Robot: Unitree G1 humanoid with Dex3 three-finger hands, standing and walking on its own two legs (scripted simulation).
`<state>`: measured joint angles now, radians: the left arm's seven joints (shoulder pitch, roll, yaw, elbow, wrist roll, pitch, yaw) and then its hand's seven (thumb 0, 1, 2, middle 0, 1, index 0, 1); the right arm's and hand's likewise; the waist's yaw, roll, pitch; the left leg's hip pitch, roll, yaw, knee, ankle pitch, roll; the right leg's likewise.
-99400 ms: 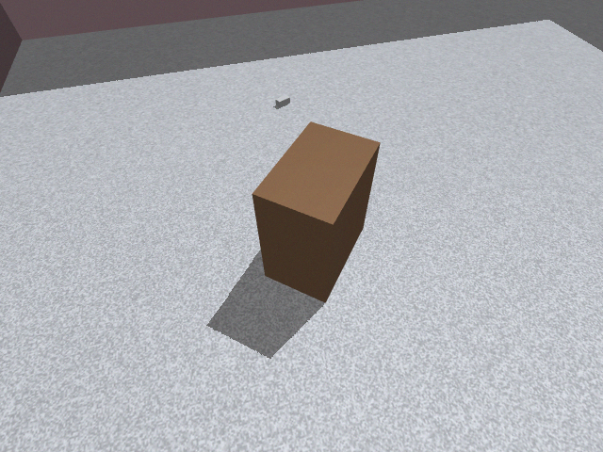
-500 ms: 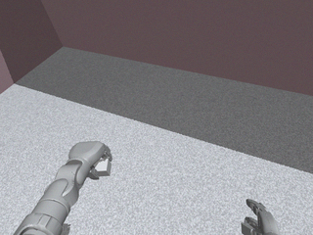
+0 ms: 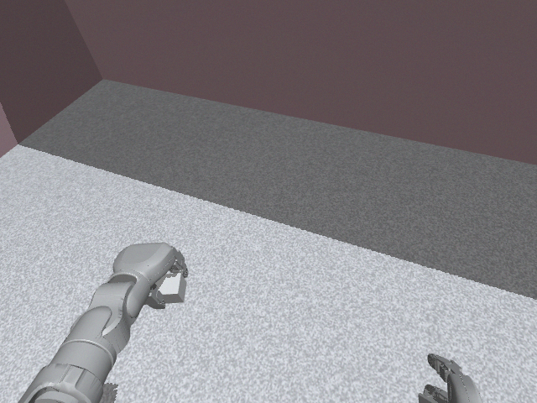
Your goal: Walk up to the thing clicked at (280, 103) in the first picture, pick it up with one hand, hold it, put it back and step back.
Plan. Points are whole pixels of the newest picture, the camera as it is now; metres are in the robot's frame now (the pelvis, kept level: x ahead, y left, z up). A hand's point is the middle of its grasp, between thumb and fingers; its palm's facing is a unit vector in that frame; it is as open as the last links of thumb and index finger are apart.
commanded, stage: crouch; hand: left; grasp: from above
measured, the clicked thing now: (161, 289) +0.30 +0.23 -0.07
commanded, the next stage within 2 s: lower in 1.88 s
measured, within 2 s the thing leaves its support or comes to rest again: neither
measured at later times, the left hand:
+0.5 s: hand (175, 307) +0.33 +0.26 -0.22, palm faces -0.43 +0.05 -0.90, open 6.8 cm
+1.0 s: hand (194, 324) +0.37 +0.28 -0.46, palm faces -0.48 -0.02 -0.88, open 6.8 cm
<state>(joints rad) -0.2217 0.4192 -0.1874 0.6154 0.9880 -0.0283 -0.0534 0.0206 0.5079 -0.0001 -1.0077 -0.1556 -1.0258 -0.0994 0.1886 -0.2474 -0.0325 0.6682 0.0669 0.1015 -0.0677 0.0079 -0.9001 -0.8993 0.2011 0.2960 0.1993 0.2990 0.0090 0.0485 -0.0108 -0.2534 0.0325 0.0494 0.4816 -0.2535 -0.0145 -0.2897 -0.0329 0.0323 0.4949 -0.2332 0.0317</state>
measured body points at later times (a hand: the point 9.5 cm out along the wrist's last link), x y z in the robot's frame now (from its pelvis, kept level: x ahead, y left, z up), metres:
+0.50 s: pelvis -0.05 +0.01 -0.12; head +0.08 +0.03 +0.32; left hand +0.34 +0.25 -0.17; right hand +0.05 -0.28 -0.23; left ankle +0.00 +0.13 -0.74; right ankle +0.02 -0.14 -0.74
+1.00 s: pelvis -0.08 +0.01 -0.30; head +0.15 +0.05 +0.08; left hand +0.39 +0.28 -0.41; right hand -0.02 -0.26 -0.43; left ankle +0.00 +0.13 -0.74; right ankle +0.01 -0.14 -0.74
